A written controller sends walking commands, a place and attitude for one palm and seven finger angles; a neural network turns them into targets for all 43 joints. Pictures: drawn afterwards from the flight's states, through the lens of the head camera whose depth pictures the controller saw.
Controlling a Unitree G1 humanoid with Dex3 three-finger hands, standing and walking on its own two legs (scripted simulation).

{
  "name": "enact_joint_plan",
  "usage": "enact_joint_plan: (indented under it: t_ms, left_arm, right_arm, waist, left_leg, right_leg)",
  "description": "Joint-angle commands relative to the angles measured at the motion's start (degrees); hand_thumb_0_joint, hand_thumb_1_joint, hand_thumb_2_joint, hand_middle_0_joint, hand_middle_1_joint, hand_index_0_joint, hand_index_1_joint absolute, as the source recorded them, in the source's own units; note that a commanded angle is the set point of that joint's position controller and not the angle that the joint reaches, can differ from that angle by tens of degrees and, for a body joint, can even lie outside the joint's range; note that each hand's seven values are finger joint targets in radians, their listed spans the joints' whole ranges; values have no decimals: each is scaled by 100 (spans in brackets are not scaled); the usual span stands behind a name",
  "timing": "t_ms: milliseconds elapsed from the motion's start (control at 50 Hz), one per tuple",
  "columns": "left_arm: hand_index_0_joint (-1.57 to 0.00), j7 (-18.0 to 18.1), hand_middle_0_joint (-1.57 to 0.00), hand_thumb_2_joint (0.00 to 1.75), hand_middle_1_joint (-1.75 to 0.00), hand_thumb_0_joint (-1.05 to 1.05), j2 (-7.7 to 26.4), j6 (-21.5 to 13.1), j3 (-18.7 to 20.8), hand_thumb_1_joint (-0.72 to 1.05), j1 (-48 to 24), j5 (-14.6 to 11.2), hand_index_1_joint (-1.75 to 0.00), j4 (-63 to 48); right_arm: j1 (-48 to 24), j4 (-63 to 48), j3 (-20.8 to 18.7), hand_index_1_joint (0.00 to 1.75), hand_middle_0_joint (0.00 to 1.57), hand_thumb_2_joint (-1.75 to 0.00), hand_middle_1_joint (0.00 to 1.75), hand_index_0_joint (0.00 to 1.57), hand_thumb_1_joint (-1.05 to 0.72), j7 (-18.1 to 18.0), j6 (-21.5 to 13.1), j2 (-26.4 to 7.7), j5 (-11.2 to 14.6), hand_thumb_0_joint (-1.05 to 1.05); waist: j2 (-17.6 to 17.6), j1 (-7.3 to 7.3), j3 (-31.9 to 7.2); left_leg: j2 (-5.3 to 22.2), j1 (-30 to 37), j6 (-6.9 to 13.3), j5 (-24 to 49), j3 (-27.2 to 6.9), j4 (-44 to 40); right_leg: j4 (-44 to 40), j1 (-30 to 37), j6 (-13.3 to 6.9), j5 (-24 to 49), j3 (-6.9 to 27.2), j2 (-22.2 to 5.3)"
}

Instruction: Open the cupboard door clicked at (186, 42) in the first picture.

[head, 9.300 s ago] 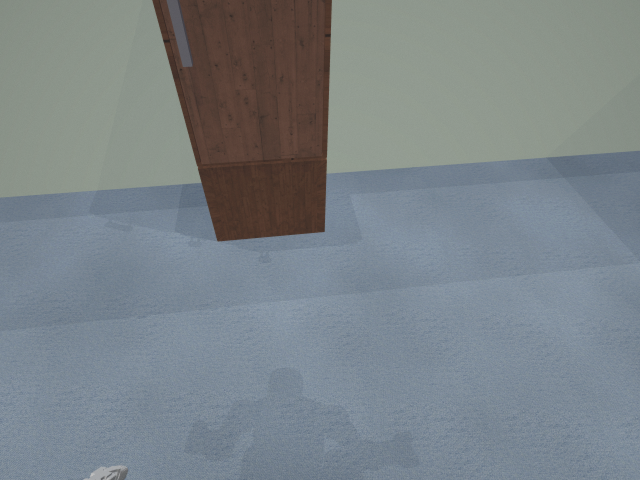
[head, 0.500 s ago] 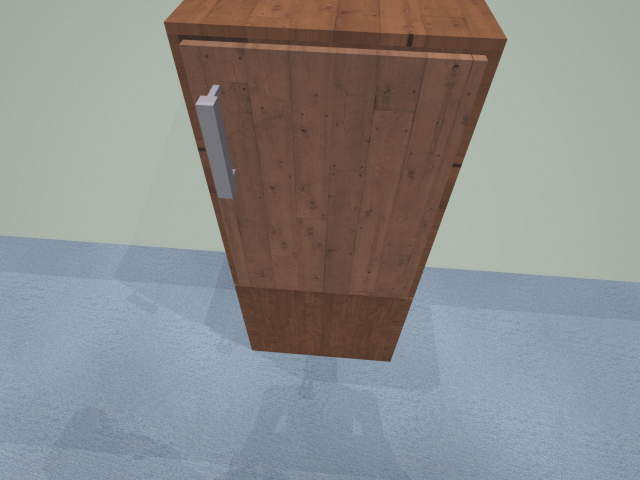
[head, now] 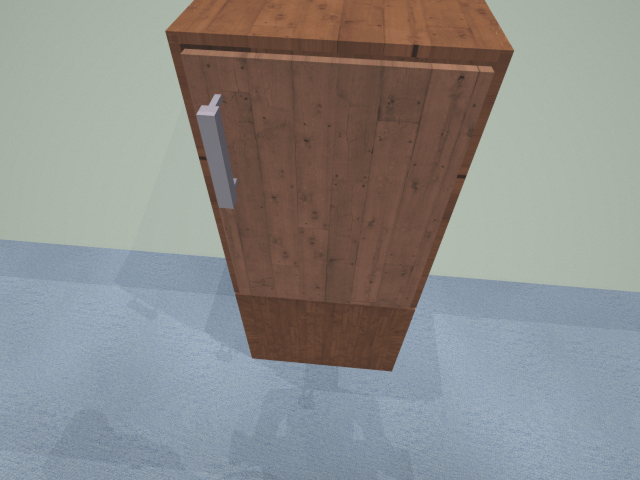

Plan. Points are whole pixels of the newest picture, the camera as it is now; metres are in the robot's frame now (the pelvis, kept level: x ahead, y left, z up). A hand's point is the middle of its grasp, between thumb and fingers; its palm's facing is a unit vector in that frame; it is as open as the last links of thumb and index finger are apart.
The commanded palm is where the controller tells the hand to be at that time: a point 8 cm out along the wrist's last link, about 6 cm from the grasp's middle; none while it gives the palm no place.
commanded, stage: raise the hand with hooked fingers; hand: left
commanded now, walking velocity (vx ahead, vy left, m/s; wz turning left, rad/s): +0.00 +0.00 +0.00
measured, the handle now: (222, 153) +0.56 +0.20 +0.10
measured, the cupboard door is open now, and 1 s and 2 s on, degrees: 0 0 0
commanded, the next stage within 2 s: none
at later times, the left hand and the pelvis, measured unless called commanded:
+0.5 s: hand (160, 436) +0.17 +0.20 -0.01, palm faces +0.05 -1.00 -0.05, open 9.4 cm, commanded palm +0.15 +0.26 +0.00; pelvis -0.02 -0.02 -0.07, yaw +3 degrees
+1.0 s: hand (126, 364) +0.23 +0.24 +0.05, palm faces +0.01 -1.00 -0.06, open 12.4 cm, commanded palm +0.20 +0.29 +0.06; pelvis -0.01 +0.00 -0.03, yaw +1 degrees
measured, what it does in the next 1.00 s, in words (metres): stands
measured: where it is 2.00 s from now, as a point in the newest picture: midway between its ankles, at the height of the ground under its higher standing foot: outside the picture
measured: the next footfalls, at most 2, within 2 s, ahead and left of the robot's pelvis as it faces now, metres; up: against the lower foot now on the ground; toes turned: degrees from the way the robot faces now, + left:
none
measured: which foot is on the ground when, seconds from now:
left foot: down 0.00-1.00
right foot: down 0.00-1.00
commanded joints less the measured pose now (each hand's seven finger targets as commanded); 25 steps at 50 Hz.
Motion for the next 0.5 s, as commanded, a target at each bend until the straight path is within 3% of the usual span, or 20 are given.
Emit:
enact_joint_plan:
  t_ms: [0, 20, 40, 60, 80, 120, 160, 180, 220, 260, 280, 320, 340, 380, 420, 480]
  left_arm:
    - [-21, 321, -21, 86, -36, 0, 139, -858, 176, 81, -141, -669, -36, -4353]
    - [-21, 189, -21, 85, -37, 0, 352, -1199, 366, 78, -507, -730, -37, -4473]
    - [-21, -11, -21, 84, -39, 0, 480, -1568, 682, 76, -90, -753, -39, -4047]
    - [-21, -302, -21, 83, -40, 0, 156, -1975, 608, 74, 645, -856, -40, -3628]
    - [-21, -652, -21, 82, -42, 0, 97, -2335, 685, 71, 1317, -887, -42, -3177]
    - [-22, -1404, -22, 80, -45, 0, 127, -3224, 819, 67, 1473, -1067, -45, -3067]
    - [-22, -2181, -22, 78, -48, 0, 541, -3997, 1070, 62, 1367, -1152, -48, -3232]
    - [-22, -2522, -22, 77, -50, 0, 896, -4091, 1417, 60, 1403, -1200, -50, -3067]
    - [-22, -2838, -22, 75, -53, 0, 1046, -3849, 1622, 55, 1098, -1537, -53, -3769]
    - [-23, -2824, -23, 73, -55, 0, 1061, -3525, 1694, 50, 552, -1811, -55, -4444]
    - [-23, -2747, -23, 72, -57, 0, 1193, -3467, 1720, 48, 80, -1884, -57, -4978]
    - [-23, -2478, -23, 70, -60, 0, 1216, -3399, 1604, 43, -237, -1749, -60, -5804]
    - [-24, -2352, -24, 69, -62, 0, 1278, -3406, 1581, 41, -414, -1657, -62, -6099]
    - [-24, -2275, -24, 67, -64, 0, 1235, -3352, 1361, 36, -622, -1524, -64, -6135]
    - [-24, -2332, -24, 65, -68, 0, 1226, -3215, 1280, 32, -670, -1434, -68, -5868]
    - [-25, -2541, -25, 62, -72, 0, 1562, -2787, 1632, 25, -491, -1543, -72, -5219]
  right_arm:
    - [-429, -1694, -229, 30, 20, -90, 30, 20, -90, -289, -1335, -901, 215, 0]
    - [-579, -2058, -329, 30, 20, -90, 30, 20, -90, -250, -1424, -1042, 143, 0]
    - [-530, -2127, -428, 30, 20, -90, 30, 20, -90, -207, -1460, -1125, 58, 0]
    - [-587, -2324, -464, 30, 20, -90, 30, 20, -90, -153, -1499, -1070, 6, 0]
    - [-663, -2543, -509, 30, 20, -90, 30, 20, -90, -47, -1529, -1059, 25, 0]
    - [-745, -2845, -573, 30, 20, -90, 30, 20, -90, 98, -1517, -1055, -8, 0]
    - [-879, -3185, -645, 30, 20, -90, 30, 20, -90, 214, -1555, -1131, 6, 0]
    - [-804, -3298, -687, 30, 20, -90, 30, 20, -90, 252, -1525, -1185, 46, 0]
    - [-892, -3729, -648, 30, 20, -90, 30, 20, -90, 193, -1451, -1190, 148, 0]
    - [-875, -3924, -588, 30, 20, -90, 30, 20, -90, 74, -1384, -1129, 200, 0]
    - [-814, -3990, -553, 30, 20, -90, 30, 20, -90, 28, -1371, -1163, 177, 0]
    - [-472, -3905, -522, 30, 20, -90, 30, 20, -90, -41, -1321, -1074, 144, 0]
    - [-376, -3825, -506, 30, 20, -90, 30, 20, -90, -78, -1313, -1055, 127, 0]
    - [-301, -3669, -438, 30, 20, -90, 30, 20, -90, -135, -1301, -1075, 84, 0]
    - [-298, -3523, -416, 30, 20, -90, 30, 20, -90, -182, -1312, -1093, 124, 0]
    - [-426, -3464, -346, 30, 20, -90, 30, 20, -90, -241, -1316, -1144, 178, 0]
  waist:
    - [429, -322, -533]
    - [15, -397, 52]
    - [-453, -326, -67]
    - [-839, -149, -95]
    - [-656, 99, -125]
    - [-1132, 189, -478]
    - [-788, 174, -844]
    - [-488, 249, -960]
    - [-259, 310, -1631]
    - [-92, 229, -1782]
    - [157, 145, -1752]
    - [586, -35, -2057]
    - [601, -112, -2169]
    - [353, -308, -1951]
    - [488, -387, -1798]
    - [461, -233, -1682]
  left_leg:
    - [133, -239, -212, 1001, -539, -338]
    - [62, -710, -141, 455, -645, -83]
    - [44, -1035, -124, 106, -604, 153]
    - [10, -1409, -137, -44, -571, 441]
    - [-73, -1711, -185, -69, -479, 717]
    - [-136, -2403, -211, -195, -351, 1421]
    - [-200, -2894, -196, -268, -267, 2051]
    - [-209, -3037, -188, -199, -260, 2263]
    - [-246, -3128, -106, -233, -180, 2398]
    - [-242, -3162, -68, -467, -208, 2508]
    - [-201, -3144, -37, -430, -297, 2595]
    - [-76, -2703, 19, -43, -377, 2600]
    - [-38, -2598, 33, 208, -429, 2628]
    - [21, -2605, 60, 381, -537, 2700]
    - [42, -2583, 54, 256, -565, 2631]
    - [18, -2639, 29, 191, -606, 2450]
  right_leg:
    - [80, -442, -86, 199, -188, 91]
    - [62, -884, -48, -83, -226, 90]
    - [165, -1167, -35, -458, -260, 106]
    - [427, -1410, -34, -707, -296, 144]
    - [683, -1514, -86, -791, -238, 122]
    - [1334, -1899, -99, -894, -90, 134]
    - [1773, -2062, -141, -785, 191, 58]
    - [1932, -2036, -191, -702, 397, 6]
    - [2012, -1893, -129, -815, 576, -19]
    - [1823, -1945, -47, -1356, 774, -28]
    - [1920, -2100, -69, -1398, 790, 23]
    - [2017, -2086, -74, -714, 625, 100]
    - [2096, -2017, -71, -281, 561, 128]
    - [2164, -2130, -69, 83, 457, 205]
    - [2075, -2244, -48, -22, 386, 200]
    - [1833, -1922, -69, -188, 425, 188]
